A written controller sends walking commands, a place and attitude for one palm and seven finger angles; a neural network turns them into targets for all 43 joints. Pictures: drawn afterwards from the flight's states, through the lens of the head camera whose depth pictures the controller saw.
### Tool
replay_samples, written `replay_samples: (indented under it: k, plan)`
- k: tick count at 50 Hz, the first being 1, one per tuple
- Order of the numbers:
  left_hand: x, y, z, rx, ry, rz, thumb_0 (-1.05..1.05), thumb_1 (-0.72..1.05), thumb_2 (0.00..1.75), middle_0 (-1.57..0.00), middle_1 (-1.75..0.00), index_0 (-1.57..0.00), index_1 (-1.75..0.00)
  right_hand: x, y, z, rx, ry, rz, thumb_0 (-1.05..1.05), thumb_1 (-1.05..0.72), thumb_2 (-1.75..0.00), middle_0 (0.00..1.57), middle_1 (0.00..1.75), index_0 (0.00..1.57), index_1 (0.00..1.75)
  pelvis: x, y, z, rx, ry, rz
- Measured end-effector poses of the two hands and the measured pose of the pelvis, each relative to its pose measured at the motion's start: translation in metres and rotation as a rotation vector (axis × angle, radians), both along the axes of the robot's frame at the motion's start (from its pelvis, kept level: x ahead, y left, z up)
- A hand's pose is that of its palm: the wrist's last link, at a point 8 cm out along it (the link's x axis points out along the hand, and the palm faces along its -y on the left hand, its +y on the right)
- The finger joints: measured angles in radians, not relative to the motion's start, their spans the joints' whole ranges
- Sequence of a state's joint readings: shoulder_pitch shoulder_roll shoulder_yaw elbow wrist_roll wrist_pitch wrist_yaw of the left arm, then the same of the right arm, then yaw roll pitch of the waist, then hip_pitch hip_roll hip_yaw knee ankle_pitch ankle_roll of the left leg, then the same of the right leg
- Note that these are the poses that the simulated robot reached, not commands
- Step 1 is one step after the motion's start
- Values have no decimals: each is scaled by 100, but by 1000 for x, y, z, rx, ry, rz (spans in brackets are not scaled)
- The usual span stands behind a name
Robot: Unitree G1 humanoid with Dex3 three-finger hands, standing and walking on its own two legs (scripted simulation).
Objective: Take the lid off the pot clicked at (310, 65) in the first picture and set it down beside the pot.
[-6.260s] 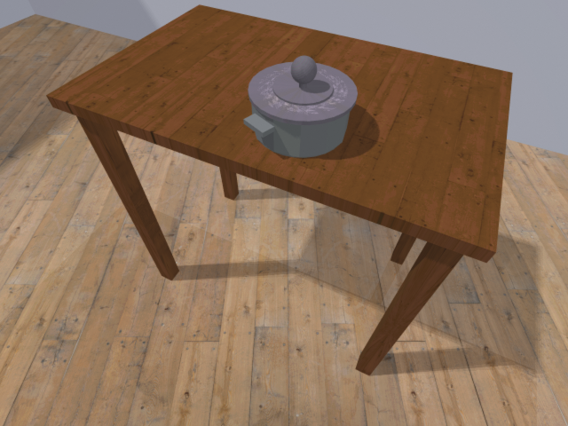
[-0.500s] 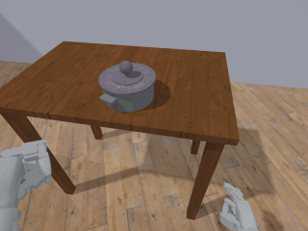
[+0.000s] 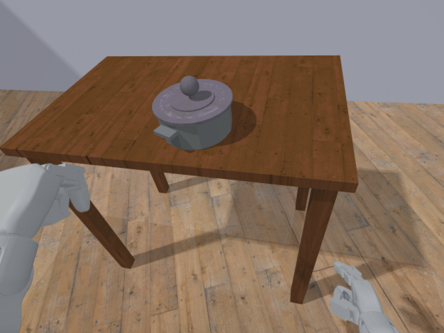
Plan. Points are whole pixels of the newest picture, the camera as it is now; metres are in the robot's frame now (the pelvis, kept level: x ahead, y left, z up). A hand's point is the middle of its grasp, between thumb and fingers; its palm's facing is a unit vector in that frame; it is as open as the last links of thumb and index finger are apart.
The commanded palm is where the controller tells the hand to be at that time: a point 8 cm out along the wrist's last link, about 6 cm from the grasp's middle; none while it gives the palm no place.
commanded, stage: reach forward and open the fingers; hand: left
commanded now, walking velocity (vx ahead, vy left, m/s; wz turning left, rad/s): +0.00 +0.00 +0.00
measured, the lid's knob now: (189, 86) +0.58 +0.17 +0.17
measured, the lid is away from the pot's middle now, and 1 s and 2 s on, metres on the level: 0.00 0.00 0.00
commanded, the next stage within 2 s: move the open hand above the knob in 0.80 s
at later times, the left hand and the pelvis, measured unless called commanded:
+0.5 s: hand (63, 182) +0.24 +0.26 +0.21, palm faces -0.06 +0.01 -1.00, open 7.4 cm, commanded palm +0.21 +0.25 +0.29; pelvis -0.03 -0.01 +0.00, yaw +1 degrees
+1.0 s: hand (70, 144) +0.29 +0.26 +0.25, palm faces -0.03 +0.05 -1.00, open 9.9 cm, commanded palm +0.25 +0.25 +0.32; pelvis -0.04 +0.01 +0.00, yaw +1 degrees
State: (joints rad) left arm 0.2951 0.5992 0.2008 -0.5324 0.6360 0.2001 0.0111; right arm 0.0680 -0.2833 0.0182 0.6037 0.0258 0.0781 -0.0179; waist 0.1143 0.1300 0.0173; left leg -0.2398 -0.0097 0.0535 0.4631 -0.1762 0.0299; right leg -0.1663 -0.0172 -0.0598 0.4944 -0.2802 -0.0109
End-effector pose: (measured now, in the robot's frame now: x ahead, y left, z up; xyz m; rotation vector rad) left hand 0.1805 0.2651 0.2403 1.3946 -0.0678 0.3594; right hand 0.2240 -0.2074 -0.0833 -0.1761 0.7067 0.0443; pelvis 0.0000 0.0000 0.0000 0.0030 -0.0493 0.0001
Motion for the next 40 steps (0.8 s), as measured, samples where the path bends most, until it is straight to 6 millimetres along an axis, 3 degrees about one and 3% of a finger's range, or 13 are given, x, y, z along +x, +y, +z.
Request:
replay_samples:
  k: [11,14,20,26,29,33,40]
  plan:
    - [21,-5,9,88,179,-41,0,35,126,-118,-87,-118,-88,8,9,17,23,-83,33,1,-91,-90,20,30,20,30,-9,-8,2,-3,-39,20]
    - [28,-3,12,94,226,-40,0,25,132,-115,-77,-115,-78,3,6,19,22,-87,35,1,-91,-90,20,30,20,30,-14,-10,3,-5,-44,21]
    - [33,-15,19,135,288,-122,0,5,145,-109,-56,-108,-56,-12,-2,15,5,-77,24,1,-91,-90,20,30,20,30,-22,-9,4,-9,-44,19]
    - [46,-3,28,148,349,-113,0,-15,157,-102,-34,-102,-35,-34,-10,6,-10,-30,0,1,-91,-90,20,30,20,30,-31,-7,3,-11,-42,21]
    - [49,-10,30,135,350,-151,0,-24,163,-99,-25,-98,-26,-42,-12,3,-9,-22,-12,1,-91,-90,20,30,20,30,-33,-4,4,-13,-40,22]
    - [54,-19,33,178,355,-214,0,-31,168,-95,-16,-95,-17,-50,-9,0,-11,-13,-23,1,-91,-90,20,30,20,30,-36,1,3,-12,-40,18]
    - [69,-2,56,156,312,-157,0,-36,171,-92,-10,-91,-11,-57,-2,-1,10,-6,-28,1,-91,-90,20,30,20,30,-40,7,3,-12,-30,16]
